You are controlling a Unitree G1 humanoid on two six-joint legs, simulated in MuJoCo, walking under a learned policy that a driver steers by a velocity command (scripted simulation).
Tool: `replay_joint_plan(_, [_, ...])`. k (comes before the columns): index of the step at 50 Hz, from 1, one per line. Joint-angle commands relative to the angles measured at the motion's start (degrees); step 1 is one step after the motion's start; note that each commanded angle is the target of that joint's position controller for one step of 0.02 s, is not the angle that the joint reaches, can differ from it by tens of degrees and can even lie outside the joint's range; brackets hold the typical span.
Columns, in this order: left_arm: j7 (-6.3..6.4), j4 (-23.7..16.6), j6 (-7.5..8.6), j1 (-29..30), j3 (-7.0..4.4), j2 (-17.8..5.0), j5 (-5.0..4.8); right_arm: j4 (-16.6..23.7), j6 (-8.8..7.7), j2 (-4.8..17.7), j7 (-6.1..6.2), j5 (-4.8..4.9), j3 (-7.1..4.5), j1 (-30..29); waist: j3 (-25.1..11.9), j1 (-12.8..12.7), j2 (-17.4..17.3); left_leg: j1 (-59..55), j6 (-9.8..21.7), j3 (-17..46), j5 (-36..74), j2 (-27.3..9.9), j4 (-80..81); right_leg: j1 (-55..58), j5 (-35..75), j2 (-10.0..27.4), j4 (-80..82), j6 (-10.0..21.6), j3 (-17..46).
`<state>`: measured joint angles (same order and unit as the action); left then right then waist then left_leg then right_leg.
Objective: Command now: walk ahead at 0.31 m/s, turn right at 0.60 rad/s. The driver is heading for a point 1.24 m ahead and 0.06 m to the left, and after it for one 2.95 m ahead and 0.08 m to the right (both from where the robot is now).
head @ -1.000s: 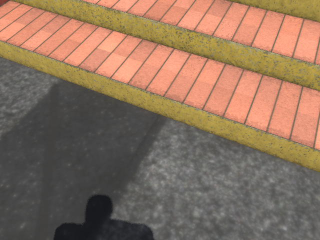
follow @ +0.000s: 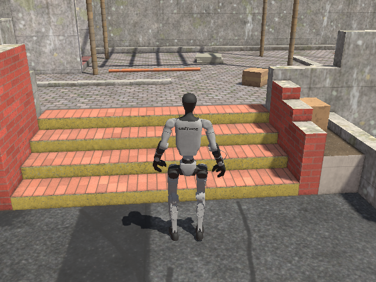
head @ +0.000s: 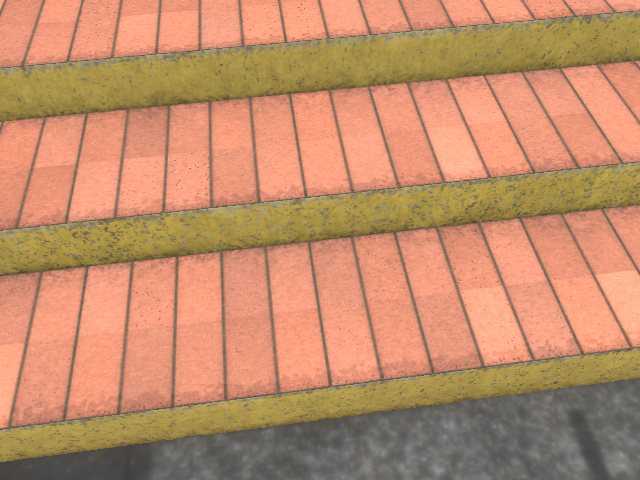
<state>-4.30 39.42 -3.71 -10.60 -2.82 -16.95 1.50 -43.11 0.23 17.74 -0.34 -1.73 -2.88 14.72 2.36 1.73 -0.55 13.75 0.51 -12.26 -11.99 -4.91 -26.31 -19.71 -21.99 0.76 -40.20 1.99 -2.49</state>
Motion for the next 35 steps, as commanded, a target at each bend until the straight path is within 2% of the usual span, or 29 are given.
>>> replay_joint_plan(1, [0.01,-1.3,1.81,-5.0,-1.35,-4.8,0.25,3.6,-0.14,9.6,-0.38,0.34,-2.83,-2.8,-2.8,-3.8,-4.3,8.3,4.5,8.2,-22.7,-11.4,8.7,14.9,1.1,-3.0,10.6,2.8,-2.8])
replay_joint_plan(2, [0.75,1.5,2.42,-11.6,-1.90,-6.4,0.54,3.8,0.02,6.5,-0.74,0.09,-2.02,-3.1,-2.5,-6.3,3.2,14.3,2.3,4.0,-24.6,-7.4,-2.5,21.5,-5.4,-1.2,17.7,4.6,3.3])
replay_joint_plan(3, [1.69,1.3,2.87,-15.4,-3.07,-12.2,0.81,6.7,0.12,-0.4,-1.69,-0.06,0.03,-4.7,-1.8,-8.0,20.5,28.1,-1.7,-1.5,-27.2,1.0,-24.3,26.0,-23.9,15.7,29.8,9.7,30.7])
replay_joint_plan(4, [2.66,-0.1,3.11,-13.5,-3.56,-14.9,0.68,8.1,0.21,4.3,-1.49,-1.50,-1.00,-8.1,4.3,-8.3,13.7,34.9,-1.4,8.6,-21.2,3.5,-28.9,18.3,-27.4,20.6,36.2,14.1,42.2])
replay_joint_plan(5, [3.39,0.8,3.00,-11.0,-2.72,-11.7,0.25,7.8,-0.16,6.8,-2.07,-0.58,-1.86,-8.7,6.8,-6.3,10.1,33.2,-1.1,12.0,-13.4,0.4,-28.7,16.2,-22.2,17.8,35.7,13.3,35.1])
replay_joint_plan(6, [3.62,0.9,3.49,-8.1,-1.71,-9.1,-0.32,6.2,-0.82,6.6,-2.72,0.08,-1.84,-5.8,6.8,-3.5,10.3,30.2,-1.2,12.1,-7.8,0.0,-26.7,15.7,-13.3,14.2,35.3,11.3,29.0])
replay_joint_plan(7, [3.76,0.9,4.23,-6.3,-1.40,-8.2,-0.73,4.5,-1.31,6.5,-2.94,-0.37,-1.92,-3.6,5.3,-2.2,9.7,27.6,-1.6,11.6,-4.2,-0.2,-25.6,17.5,-4.4,11.2,34.9,9.8,23.9])
replay_joint_plan(8, [3.93,1.0,5.08,-5.8,-1.04,-7.3,-0.79,2.7,-1.43,6.5,-2.97,-1.06,-1.97,-1.8,3.4,-2.0,8.4,25.3,-1.9,10.6,-1.4,0.1,-26.6,18.8,4.8,9.4,34.0,9.2,19.8])
replay_joint_plan(10, [3.60,2.6,6.44,-7.6,-0.76,-6.8,-1.11,1.9,-1.25,5.3,-2.91,-1.07,-1.81,-1.8,0.3,-1.9,6.0,23.7,-2.2,10.1,0.9,0.5,-26.9,21.0,18.4,8.9,32.0,9.2,15.9])
replay_joint_plan(12, [3.52,4.2,6.94,-9.8,-0.98,-7.2,-1.17,2.4,-1.13,4.2,-2.93,-0.71,-1.49,-4.5,0.5,-2.9,5.6,25.2,-2.5,9.8,2.5,0.4,-24.6,22.5,22.1,8.9,31.6,9.7,14.2])
replay_joint_plan(15, [3.75,6.3,7.07,-12.2,-1.04,-7.3,-0.72,3.5,-1.24,3.1,-3.01,-0.47,-0.96,-9.8,2.4,-5.0,6.0,25.9,-2.6,9.3,4.6,0.7,-18.2,22.8,22.1,9.1,31.7,9.9,13.1])
replay_joint_plan(19, [4.29,9.2,7.51,-14.5,-1.15,-8.0,-0.34,5.1,-1.79,2.3,-2.73,-0.12,-0.29,-14.5,4.1,-6.1,5.7,22.4,-0.8,8.6,4.8,1.9,-10.0,22.8,29.1,10.2,30.0,9.6,12.4])
replay_joint_plan(21, [4.64,9.9,7.87,-13.2,-1.27,-8.7,-0.35,5.1,-2.22,2.6,-2.16,-0.05,-0.25,-13.3,3.9,-4.6,5.7,17.7,1.2,8.2,3.5,2.9,-7.5,22.2,35.5,11.2,28.5,8.9,12.2])
replay_joint_plan(22, [4.70,10.2,8.06,-11.9,-1.23,-8.9,-0.33,4.4,-2.44,3.1,-1.65,0.06,-0.43,-10.7,2.9,-3.0,5.5,12.8,2.5,7.6,2.6,4.2,-6.4,21.5,43.7,11.2,26.1,8.1,11.6])
replay_joint_plan(23, [4.73,10.5,8.20,-10.8,-1.28,-9.2,-0.35,2.9,-2.72,3.8,-0.89,0.20,-0.87,-6.0,0.4,-0.6,5.1,6.5,3.7,6.9,2.0,6.1,-4.9,21.5,53.8,10.3,20.6,7.1,10.5])
replay_joint_plan(24, [4.64,10.7,8.13,-9.7,-1.08,-9.0,-0.47,0.1,-3.28,4.4,-0.04,-0.03,-1.37,2.1,-4.2,3.3,3.0,-3.5,5.0,6.2,4.1,7.4,-0.9,20.2,58.6,7.6,10.7,5.9,8.2])
replay_joint_plan(25, [4.67,10.1,8.47,-9.5,-0.36,-7.5,-0.74,-1.9,-3.74,7.5,0.86,-1.08,-2.23,11.2,-10.4,7.0,0.0,-17.1,7.1,13.6,1.6,0.2,0.4,11.9,47.9,5.0,-2.7,4.6,6.7])
replay_joint_plan(26, [4.35,8.3,8.70,-14.4,0.84,-2.4,-2.40,-3.0,-3.65,16.0,1.01,-1.95,-4.38,17.2,-16.2,5.9,-15.9,-29.6,14.2,40.1,-3.9,-15.5,6.5,-5.7,16.7,-6.0,-24.9,1.4,1.8])
replay_joint_plan(27, [4.58,9.9,8.47,-13.3,0.21,-5.3,-0.35,-3.3,-3.29,12.4,0.05,-0.37,-3.54,12.7,-14.3,3.4,-10.5,-24.9,14.1,49.5,-6.6,-16.8,12.4,-10.1,-4.5,-6.9,-30.5,2.9,9.5])
replay_joint_plan(28, [4.10,10.1,8.29,-11.6,0.02,-5.6,0.01,-2.0,-3.08,9.0,-0.36,0.46,-2.65,5.7,-7.0,0.4,-6.0,-17.0,13.5,41.5,-13.6,-15.5,13.1,-11.3,-1.0,-2.8,-31.3,3.7,10.0])
replay_joint_plan(29, [3.53,10.1,8.36,-9.4,0.38,-5.4,0.00,-1.2,-3.12,5.0,-0.62,0.63,-1.64,1.3,-2.9,-0.6,-2.5,-11.0,12.7,35.7,-12.2,-12.8,15.3,-11.0,2.7,-0.2,-28.5,3.7,8.7])
replay_joint_plan(30, [3.29,10.0,8.02,-8.2,0.57,-4.3,0.13,-1.5,-3.48,3.4,-0.47,0.62,-1.00,0.0,-0.3,-1.6,-2.9,-7.5,11.2,30.6,-7.2,-10.3,17.0,-10.4,4.3,1.6,-25.4,3.5,7.4])
replay_joint_plan(31, [3.26,10.5,7.39,-8.4,0.90,-3.8,0.91,-2.3,-4.01,2.2,-0.33,0.60,-0.48,-0.3,0.2,-2.5,-3.3,-5.2,10.2,26.4,0.8,-8.4,17.8,-8.2,5.8,2.3,-23.7,2.6,6.4])
replay_joint_plan(32, [3.02,11.3,6.86,-9.2,1.16,-2.9,1.36,-3.1,-4.58,2.3,-0.33,0.51,-0.33,0.6,-0.9,-2.8,-3.3,-4.4,10.3,23.4,7.7,-7.6,17.6,-6.5,6.9,2.2,-24.0,2.0,5.4])
replay_joint_plan(34, [2.66,11.0,6.42,-8.1,1.49,-1.9,1.34,-4.8,-5.57,3.5,-0.52,0.86,-0.57,3.0,-1.4,-3.2,-3.1,-4.8,11.2,19.7,17.3,-7.4,17.5,-7.9,7.8,2.8,-22.4,0.8,3.9])
replay_joint_plan(35, [2.49,10.5,6.35,-6.1,1.64,-1.7,1.29,-5.5,-5.79,3.8,-0.59,1.04,-0.61,3.5,-0.9,-3.0,-3.0,-5.2,11.3,18.2,18.3,-7.0,17.9,-9.5,9.0,3.5,-19.9,0.2,3.3])
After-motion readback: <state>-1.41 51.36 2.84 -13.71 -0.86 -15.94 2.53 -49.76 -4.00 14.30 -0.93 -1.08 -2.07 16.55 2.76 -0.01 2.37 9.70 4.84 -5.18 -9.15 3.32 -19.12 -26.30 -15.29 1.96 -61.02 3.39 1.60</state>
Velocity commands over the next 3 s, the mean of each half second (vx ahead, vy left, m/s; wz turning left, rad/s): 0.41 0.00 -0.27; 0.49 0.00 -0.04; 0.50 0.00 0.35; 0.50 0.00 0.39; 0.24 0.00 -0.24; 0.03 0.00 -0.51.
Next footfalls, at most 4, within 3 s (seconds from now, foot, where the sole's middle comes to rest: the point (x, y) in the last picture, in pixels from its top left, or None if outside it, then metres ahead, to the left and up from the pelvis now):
0.04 right None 0.05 -0.10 -0.78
0.48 left None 0.37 0.06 -0.78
0.98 right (405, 457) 0.53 -0.14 -0.78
1.40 left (332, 326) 0.76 0.00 -0.63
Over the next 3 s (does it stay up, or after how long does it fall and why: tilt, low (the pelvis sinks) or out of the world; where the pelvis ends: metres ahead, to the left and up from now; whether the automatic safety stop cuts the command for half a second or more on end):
stays up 1.21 -0.03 0.30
